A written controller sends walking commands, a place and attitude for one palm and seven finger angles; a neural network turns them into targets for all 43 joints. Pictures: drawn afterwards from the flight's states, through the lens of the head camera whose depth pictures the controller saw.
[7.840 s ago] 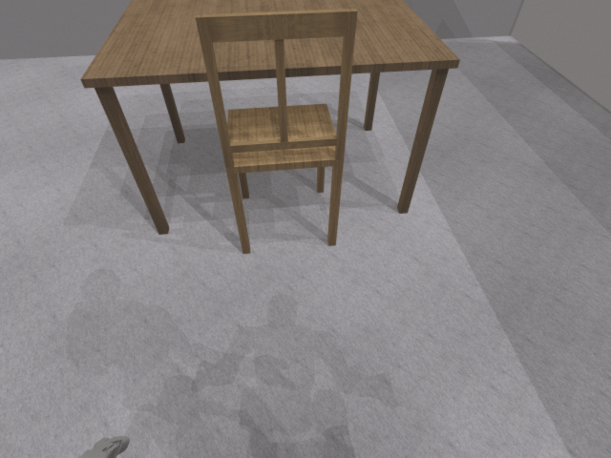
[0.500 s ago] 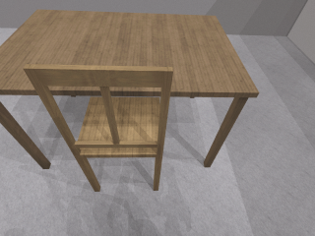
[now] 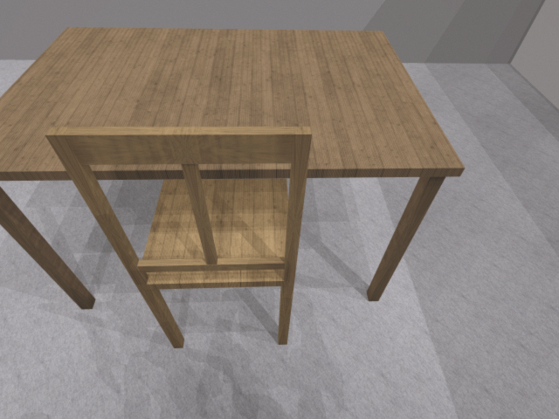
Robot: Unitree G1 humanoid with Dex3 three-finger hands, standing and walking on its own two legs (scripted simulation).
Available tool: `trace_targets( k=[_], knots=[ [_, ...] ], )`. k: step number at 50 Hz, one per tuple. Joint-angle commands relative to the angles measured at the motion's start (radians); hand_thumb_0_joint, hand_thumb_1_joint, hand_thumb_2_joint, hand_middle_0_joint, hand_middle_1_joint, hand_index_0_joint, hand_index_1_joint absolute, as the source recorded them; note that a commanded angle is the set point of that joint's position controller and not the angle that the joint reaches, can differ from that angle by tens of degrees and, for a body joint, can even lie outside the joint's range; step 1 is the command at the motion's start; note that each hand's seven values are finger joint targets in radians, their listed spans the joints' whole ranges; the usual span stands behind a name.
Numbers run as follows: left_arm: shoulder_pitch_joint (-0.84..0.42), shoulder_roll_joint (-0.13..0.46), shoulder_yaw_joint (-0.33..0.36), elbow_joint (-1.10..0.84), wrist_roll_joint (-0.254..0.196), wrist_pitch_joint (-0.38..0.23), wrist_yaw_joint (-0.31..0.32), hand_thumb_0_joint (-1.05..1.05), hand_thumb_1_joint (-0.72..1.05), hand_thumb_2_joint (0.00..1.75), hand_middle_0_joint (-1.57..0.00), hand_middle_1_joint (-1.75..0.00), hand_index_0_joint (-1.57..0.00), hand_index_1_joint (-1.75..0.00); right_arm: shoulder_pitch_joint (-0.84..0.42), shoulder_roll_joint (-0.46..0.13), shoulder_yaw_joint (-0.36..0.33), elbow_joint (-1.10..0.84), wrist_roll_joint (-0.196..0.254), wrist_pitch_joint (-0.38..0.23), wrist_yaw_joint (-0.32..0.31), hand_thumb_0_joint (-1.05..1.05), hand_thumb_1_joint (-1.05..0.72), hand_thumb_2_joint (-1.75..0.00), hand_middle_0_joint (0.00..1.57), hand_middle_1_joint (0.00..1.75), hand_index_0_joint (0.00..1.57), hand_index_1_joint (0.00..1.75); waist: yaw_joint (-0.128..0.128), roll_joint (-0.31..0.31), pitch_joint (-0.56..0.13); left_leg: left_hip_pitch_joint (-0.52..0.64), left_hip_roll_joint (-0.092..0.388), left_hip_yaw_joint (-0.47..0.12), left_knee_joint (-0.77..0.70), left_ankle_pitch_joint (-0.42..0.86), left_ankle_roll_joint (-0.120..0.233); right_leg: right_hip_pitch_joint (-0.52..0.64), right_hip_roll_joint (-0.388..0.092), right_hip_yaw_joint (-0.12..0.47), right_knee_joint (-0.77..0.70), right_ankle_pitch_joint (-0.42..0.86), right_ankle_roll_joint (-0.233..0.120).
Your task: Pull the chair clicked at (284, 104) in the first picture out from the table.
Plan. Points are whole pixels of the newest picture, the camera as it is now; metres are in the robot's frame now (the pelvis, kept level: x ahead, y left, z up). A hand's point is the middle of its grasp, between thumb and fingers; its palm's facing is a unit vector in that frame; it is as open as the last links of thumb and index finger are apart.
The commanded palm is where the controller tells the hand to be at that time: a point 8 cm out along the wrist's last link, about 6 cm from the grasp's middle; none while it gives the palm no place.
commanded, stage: look again from close up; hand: left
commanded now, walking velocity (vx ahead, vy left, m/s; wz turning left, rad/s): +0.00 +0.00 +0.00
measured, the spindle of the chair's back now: (202, 219) +0.49 +0.19 -0.06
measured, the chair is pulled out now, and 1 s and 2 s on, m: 0.00 0.00 0.00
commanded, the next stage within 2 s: shuffle to correct the standing spot in 0.04 s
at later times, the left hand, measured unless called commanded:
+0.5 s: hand out of the picture +0.00 +0.14 -0.18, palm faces +0.11 -0.98 -0.18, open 7.3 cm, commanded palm none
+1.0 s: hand out of the picture +0.09 +0.15 -0.17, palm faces +0.13 -0.95 -0.30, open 7.3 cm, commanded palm none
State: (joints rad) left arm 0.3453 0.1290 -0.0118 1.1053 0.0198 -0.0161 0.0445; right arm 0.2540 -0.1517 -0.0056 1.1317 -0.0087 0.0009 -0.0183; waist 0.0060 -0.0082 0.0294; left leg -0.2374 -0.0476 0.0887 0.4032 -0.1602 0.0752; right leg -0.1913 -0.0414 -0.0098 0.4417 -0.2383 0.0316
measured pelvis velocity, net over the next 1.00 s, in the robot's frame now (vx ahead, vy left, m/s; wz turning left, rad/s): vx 0.08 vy -0.06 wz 0.11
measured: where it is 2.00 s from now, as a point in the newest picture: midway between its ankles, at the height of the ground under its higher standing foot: outside the picture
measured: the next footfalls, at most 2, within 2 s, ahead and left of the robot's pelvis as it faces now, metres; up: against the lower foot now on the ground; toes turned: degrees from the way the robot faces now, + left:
right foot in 0.90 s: +0.13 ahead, -0.17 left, +0.00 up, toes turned +5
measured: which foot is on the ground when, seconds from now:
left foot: down 0.00-1.00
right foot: down 0.00-0.64, up 0.66-0.88, down 0.90-1.00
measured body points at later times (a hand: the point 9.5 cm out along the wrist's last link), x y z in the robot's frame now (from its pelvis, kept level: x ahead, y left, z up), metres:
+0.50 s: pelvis +0.05 -0.02 -0.01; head +0.06 -0.02 +0.44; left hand +0.00 +0.19 -0.17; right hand +0.03 -0.24 -0.17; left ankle +0.04 +0.07 -0.74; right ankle +0.00 -0.14 -0.74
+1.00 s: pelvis +0.08 -0.06 -0.01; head +0.11 -0.07 +0.44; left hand +0.08 +0.20 -0.15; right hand +0.15 -0.28 -0.18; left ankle +0.03 +0.06 -0.73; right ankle +0.09 -0.17 -0.74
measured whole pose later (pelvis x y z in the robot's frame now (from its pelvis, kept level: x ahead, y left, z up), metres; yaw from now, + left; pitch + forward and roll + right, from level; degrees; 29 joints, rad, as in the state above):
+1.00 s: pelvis +0.08 -0.06 -0.01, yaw +6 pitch +0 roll +1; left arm 0.25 0.18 0.02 1.01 0.03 0.00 0.05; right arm 0.18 -0.19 -0.04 1.06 -0.01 0.04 -0.03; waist 0.01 0.04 0.04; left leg -0.26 -0.02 -0.01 0.67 -0.46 0.00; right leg -0.28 -0.02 -0.02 0.60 -0.32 -0.01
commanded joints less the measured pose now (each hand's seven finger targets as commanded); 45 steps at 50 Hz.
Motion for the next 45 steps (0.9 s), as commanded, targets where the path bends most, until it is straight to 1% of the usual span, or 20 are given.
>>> trace_targets(
  k=[1, 7, 14, 17, 21, 24, 26, 27, 29, 30, 31, 32, 33, 36, 38, 40, 42, 43, 44, 45],
  knots=[
    [0.088, 0.086, 0.018, -0.014, 0.001, -0.006, 0.005, 0.0, 0.9, 0.9, -0.2, -0.3, -0.2, -0.3, 0.056, -0.096, -0.017, -0.021, 0.003, -0.019, -0.002, 0.0, -0.9, -0.9, 0.2, 0.3, 0.2, 0.3, -0.006, 0.017, 0.043, 0.029, 0.155, -0.185, -0.135, -0.107, -0.032, -0.067, -0.053, 0.058, -0.074, 0.019, -0.046],
    [0.086, 0.085, 0.019, -0.01, -0.001, -0.007, 0.005, 0.0, 0.9, 0.9, -0.2, -0.3, -0.2, -0.3, 0.066, -0.092, -0.015, -0.014, 0.004, -0.02, -0.002, 0.0, -0.9, -0.9, 0.2, 0.3, 0.2, 0.3, -0.006, 0.006, 0.038, 0.044, 0.148, -0.174, -0.123, -0.071, -0.034, -0.063, -0.058, 0.061, -0.081, 0.03, -0.047],
    [0.093, 0.086, 0.032, -0.021, 0.01, 0.005, -0.009, 0.0, 0.9, 0.9, -0.2, -0.3, -0.2, -0.3, 0.078, -0.107, -0.031, -0.01, -0.006, -0.011, -0.003, 0.0, -0.9, -0.9, 0.2, 0.3, 0.2, 0.3, -0.005, 0.023, 0.095, -0.07, 0.169, -0.259, -0.17, -0.43, -0.002, -0.086, -0.027, 0.014, -0.035, -0.214, -0.048],
    [0.112, 0.082, 0.037, -0.023, 0.008, 0.0, -0.013, 0.0, 0.9, 0.9, -0.2, -0.3, -0.2, -0.3, 0.086, -0.098, -0.035, -0.017, -0.006, -0.017, -0.004, 0.0, -0.9, -0.9, 0.2, 0.3, 0.2, 0.3, 0.002, 0.032, 0.092, -0.093, 0.166, -0.274, -0.148, -0.405, 0.01, -0.067, -0.032, 0.011, -0.023, -0.183, -0.056],
    [0.134, 0.098, 0.044, -0.019, 0.002, -0.009, -0.013, 0.0, 0.9, 0.9, -0.2, -0.3, -0.2, -0.3, 0.085, -0.067, -0.029, -0.032, -0.004, -0.03, -0.004, 0.0, -0.9, -0.9, 0.2, 0.3, 0.2, 0.3, 0.007, -0.029, 0.077, -0.125, 0.099, -0.175, 0.008, -0.209, -0.005, -0.006, -0.084, 0.062, -0.072, -0.158, -0.089],
    [0.174, 0.127, 0.055, -0.01, -0.001, -0.017, -0.003, 0.0, 0.9, 0.9, -0.2, -0.3, -0.2, -0.3, 0.06, -0.034, -0.021, -0.053, -0.005, -0.041, -0.004, 0.0, -0.9, -0.9, 0.2, 0.3, 0.2, 0.3, 0.021, -0.169, 0.045, -0.229, 0.047, -0.037, 0.232, -0.079, -0.033, 0.128, -0.206, 0.171, -0.114, 0.066, -0.156],
    [0.157, 0.113, 0.052, -0.014, -0.001, -0.024, 0.004, 0.0, 0.9, 0.9, -0.2, -0.3, -0.2, -0.3, 0.028, -0.034, -0.016, -0.06, -0.006, -0.039, -0.01, 0.0, -0.9, -0.9, 0.2, 0.3, 0.2, 0.3, 0.015, -0.127, 0.058, -0.206, 0.071, -0.042, 0.245, -0.142, -0.052, 0.138, -0.237, 0.15, -0.055, 0.471, -0.186],
    [0.133, 0.115, 0.05, -0.016, 0.0, -0.023, 0.008, 0.0, 0.9, 0.9, -0.2, -0.3, -0.2, -0.3, 0.05, -0.03, -0.012, -0.051, -0.001, -0.038, -0.012, 0.0, -0.9, -0.9, 0.2, 0.3, 0.2, 0.3, -0.001, -0.091, 0.037, -0.139, 0.083, -0.051, 0.167, -0.074, -0.055, 0.135, -0.217, 0.093, 0.006, 0.617, -0.165],
    [0.113, 0.106, 0.047, -0.027, -0.005, -0.018, 0.015, 0.0, 0.9, 0.9, -0.2, -0.3, -0.2, -0.3, 0.129, -0.067, -0.015, -0.017, 0.001, -0.041, -0.019, 0.0, -0.9, -0.9, 0.2, 0.3, 0.2, 0.3, -0.026, 0.05, -0.028, 0.103, 0.127, -0.102, 0.114, 0.557, -0.034, 0.04, -0.109, -0.031, 0.157, 0.673, -0.066],
    [0.099, 0.101, 0.045, -0.042, -0.015, -0.017, 0.021, 0.0, 0.9, 0.9, -0.2, -0.3, -0.2, -0.3, 0.186, -0.104, -0.023, -0.005, 0.004, -0.039, -0.031, 0.0, -0.9, -0.9, 0.2, 0.3, 0.2, 0.3, -0.042, 0.126, -0.074, 0.219, 0.191, -0.163, 0.144, 0.921, 0.006, -0.027, -0.067, -0.066, 0.224, 0.521, -0.035],
    [0.073, 0.093, 0.044, -0.061, -0.019, -0.011, 0.028, 0.0, 0.9, 0.9, -0.2, -0.3, -0.2, -0.3, 0.228, -0.13, -0.031, 0.003, 0.007, -0.034, -0.039, 0.0, -0.9, -0.9, 0.2, 0.3, 0.2, 0.3, -0.051, 0.22, -0.078, 0.314, 0.265, -0.251, 0.109, 1.235, 0.055, -0.126, -0.016, -0.075, 0.295, 0.088, -0.02],
    [0.039, 0.095, 0.047, -0.074, -0.015, 0.002, 0.029, 0.0, 0.9, 0.9, -0.2, -0.3, -0.2, -0.3, 0.227, -0.136, -0.031, 0.011, 0.01, -0.026, -0.042, 0.0, -0.9, -0.9, 0.2, 0.3, 0.2, 0.3, -0.048, 0.267, -0.051, 0.336, 0.316, -0.302, 0.057, 1.354, 0.094, -0.211, 0.009, -0.044, 0.383, -0.294, -0.016],
    [0.021, 0.099, 0.05, -0.08, -0.01, 0.014, 0.026, 0.0, 0.9, 0.9, -0.2, -0.3, -0.2, -0.3, 0.204, -0.135, -0.031, 0.003, 0.008, -0.022, -0.045, 0.0, -0.9, -0.9, 0.2, 0.3, 0.2, 0.3, -0.042, 0.202, -0.031, 0.31, 0.338, -0.302, 0.044, 1.236, 0.124, -0.221, 0.003, -0.005, 0.436, -0.372, -0.02],
    [-0.001, 0.074, 0.054, -0.084, -0.002, 0.03, 0.021, 0.0, 0.9, 0.9, -0.2, -0.3, -0.2, -0.3, 0.092, -0.142, -0.037, -0.054, -0.002, -0.014, -0.042, 0.0, -0.9, -0.9, 0.2, 0.3, 0.2, 0.3, -0.011, 0.08, 0.006, 0.192, 0.306, -0.259, 0.002, 0.931, 0.115, -0.205, -0.009, 0.016, 0.451, -0.259, -0.018],
    [0.024, 0.074, 0.058, -0.085, -0.005, 0.034, 0.018, 0.0, 0.9, 0.9, -0.2, -0.3, -0.2, -0.3, 0.032, -0.154, -0.044, -0.081, -0.002, -0.012, -0.036, 0.0, -0.9, -0.9, 0.2, 0.3, 0.2, 0.3, 0.013, 0.065, -0.027, 0.168, 0.292, -0.231, -0.002, 0.851, 0.1, -0.17, -0.004, 0.018, 0.42, -0.184, -0.017],
    [0.03, 0.081, 0.062, -0.09, -0.006, 0.04, 0.017, 0.0, 0.9, 0.9, -0.2, -0.3, -0.2, -0.3, -0.009, -0.16, -0.049, -0.096, -0.004, -0.009, -0.03, 0.0, -0.9, -0.9, 0.2, 0.3, 0.2, 0.3, 0.025, 0.124, -0.038, 0.1, 0.291, -0.223, -0.012, 0.714, 0.085, -0.109, -0.009, 0.026, 0.368, -0.14, -0.023],
    [0.054, 0.087, 0.063, -0.094, -0.002, 0.035, 0.014, 0.0, 0.9, 0.9, -0.2, -0.3, -0.2, -0.3, -0.036, -0.156, -0.054, -0.102, -0.006, -0.005, -0.024, 0.0, -0.9, -0.9, 0.2, 0.3, 0.2, 0.3, 0.041, 0.124, -0.039, 0.059, 0.275, -0.219, 0.015, 0.534, 0.061, -0.037, -0.017, 0.021, 0.223, -0.056, -0.026],
    [0.081, 0.102, 0.064, -0.086, 0.002, 0.028, 0.011, 0.0, 0.9, 0.9, -0.2, -0.3, -0.2, -0.3, -0.046, -0.158, -0.055, -0.102, -0.003, -0.001, -0.019, 0.0, -0.9, -0.9, 0.2, 0.3, 0.2, 0.3, 0.056, 0.087, -0.055, 0.032, 0.248, -0.204, 0.059, 0.401, 0.03, 0.021, -0.017, 0.018, 0.121, 0.038, -0.027],
    [0.08, 0.119, 0.063, -0.085, 0.009, 0.018, 0.011, 0.0, 0.9, 0.9, -0.2, -0.3, -0.2, -0.3, -0.036, -0.139, -0.057, -0.103, 0.002, 0.002, -0.014, 0.0, -0.9, -0.9, 0.2, 0.3, 0.2, 0.3, 0.048, 0.009, -0.045, 0.005, 0.175, -0.178, 0.124, 0.216, -0.017, 0.037, -0.036, 0.059, 0.002, 0.171, -0.038],
    [0.045, 0.174, 0.063, -0.095, 0.015, 0.004, 0.013, 0.0, 0.9, 0.9, -0.2, -0.3, -0.2, -0.3, 0.009, -0.095, -0.055, -0.104, 0.011, 0.011, -0.01, 0.0, -0.9, -0.9, 0.2, 0.3, 0.2, 0.3, 0.011, -0.172, -0.044, -0.029, 0.066, -0.114, 0.215, -0.073, -0.068, 0.016, -0.176, 0.248, -0.077, 0.315, -0.096]
  ],
)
